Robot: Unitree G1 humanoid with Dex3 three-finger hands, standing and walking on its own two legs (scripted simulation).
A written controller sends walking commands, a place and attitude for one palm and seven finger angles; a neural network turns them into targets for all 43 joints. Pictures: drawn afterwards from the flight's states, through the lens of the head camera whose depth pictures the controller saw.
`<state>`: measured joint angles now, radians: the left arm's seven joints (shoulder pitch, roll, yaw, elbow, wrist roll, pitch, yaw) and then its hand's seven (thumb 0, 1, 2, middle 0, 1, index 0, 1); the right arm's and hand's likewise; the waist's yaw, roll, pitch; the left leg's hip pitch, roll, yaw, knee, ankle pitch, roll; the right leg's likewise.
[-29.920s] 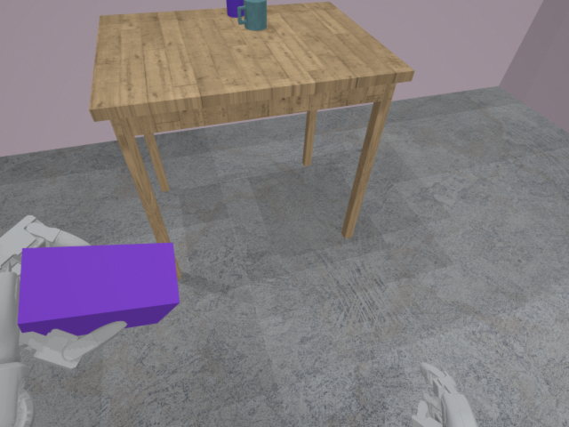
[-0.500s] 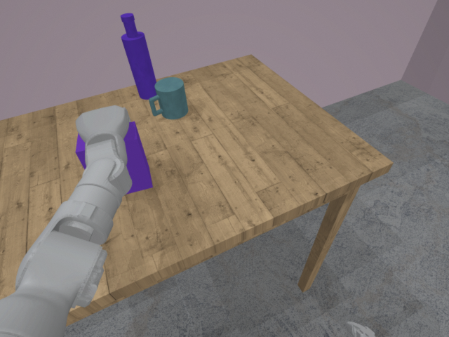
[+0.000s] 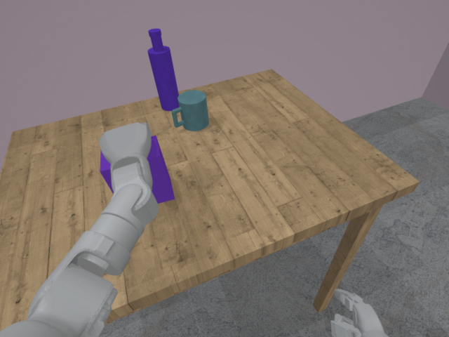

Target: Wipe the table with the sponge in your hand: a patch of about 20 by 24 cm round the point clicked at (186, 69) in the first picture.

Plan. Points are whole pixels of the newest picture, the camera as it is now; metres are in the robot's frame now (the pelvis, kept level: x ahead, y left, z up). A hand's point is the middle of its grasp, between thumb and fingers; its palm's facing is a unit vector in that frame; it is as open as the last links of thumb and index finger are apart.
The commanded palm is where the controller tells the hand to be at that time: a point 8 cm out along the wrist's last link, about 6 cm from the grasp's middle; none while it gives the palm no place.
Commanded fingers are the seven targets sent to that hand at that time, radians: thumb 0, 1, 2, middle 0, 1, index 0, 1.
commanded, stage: wipe back along the third lane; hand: left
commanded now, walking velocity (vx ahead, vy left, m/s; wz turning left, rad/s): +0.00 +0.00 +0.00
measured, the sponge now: (143, 182) +0.40 +0.21 +0.07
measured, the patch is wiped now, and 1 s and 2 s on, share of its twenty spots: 1.00 1.00 1.00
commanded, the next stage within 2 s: slide back across to the middle lane in 1.20 s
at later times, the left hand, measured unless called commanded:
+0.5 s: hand (151, 176) +0.36 +0.17 +0.13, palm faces +0.10 -0.06 -0.99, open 10.4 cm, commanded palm +0.31 +0.16 +0.16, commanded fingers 0.00 0.10 1.30 -1.20 -1.60 -1.20 -1.60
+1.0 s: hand (158, 198) +0.31 +0.14 +0.13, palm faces +0.15 -0.12 -0.98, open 10.4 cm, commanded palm +0.26 +0.14 +0.16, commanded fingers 0.00 0.10 1.30 -1.20 -1.60 -1.20 -1.60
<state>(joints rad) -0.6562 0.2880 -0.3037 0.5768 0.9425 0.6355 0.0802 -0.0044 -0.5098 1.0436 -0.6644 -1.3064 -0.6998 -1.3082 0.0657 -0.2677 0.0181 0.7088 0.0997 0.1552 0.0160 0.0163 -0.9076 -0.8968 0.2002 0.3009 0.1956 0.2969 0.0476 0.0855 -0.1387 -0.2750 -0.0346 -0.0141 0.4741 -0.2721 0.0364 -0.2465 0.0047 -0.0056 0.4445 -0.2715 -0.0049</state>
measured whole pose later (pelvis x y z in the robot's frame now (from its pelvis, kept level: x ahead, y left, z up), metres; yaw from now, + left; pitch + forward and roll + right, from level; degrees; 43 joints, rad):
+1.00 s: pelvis -0.02 -0.04 +0.00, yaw +0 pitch -1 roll +1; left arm -0.31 0.30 -0.36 0.08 0.95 0.72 0.02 -0.01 -0.49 1.04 -0.64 -1.32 -0.68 -1.32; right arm -0.02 -0.27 0.05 0.64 0.11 0.17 0.02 0.02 -0.91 -0.90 0.20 0.30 0.19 0.30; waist 0.08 0.11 -0.11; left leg -0.21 0.01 -0.02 0.50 -0.27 -0.02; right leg -0.21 0.05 -0.02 0.52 -0.30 -0.06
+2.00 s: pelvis -0.03 -0.04 +0.00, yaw -2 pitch -3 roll +1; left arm -0.01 0.43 -0.15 -0.27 0.83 0.66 -0.03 -0.02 -0.50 1.05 -0.66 -1.31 -0.69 -1.31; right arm 0.00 -0.27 0.06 0.62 0.08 0.14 -0.04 0.02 -0.91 -0.90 0.20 0.30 0.20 0.30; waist 0.10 0.11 -0.06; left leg -0.18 0.02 -0.01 0.49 -0.26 -0.02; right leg -0.18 0.06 0.00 0.51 -0.27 -0.06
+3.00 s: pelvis -0.02 -0.04 +0.00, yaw +0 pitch +1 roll +0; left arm -0.42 0.47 -0.13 0.34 0.95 0.48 -0.09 -0.01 -0.52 1.05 -0.68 -1.30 -0.72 -1.29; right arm 0.08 -0.30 0.04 0.69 0.09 0.10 -0.06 0.02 -0.91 -0.90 0.20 0.30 0.20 0.30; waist 0.05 0.10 -0.07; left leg -0.24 0.01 -0.04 0.48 -0.25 -0.01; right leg -0.23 0.05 -0.03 0.48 -0.27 -0.06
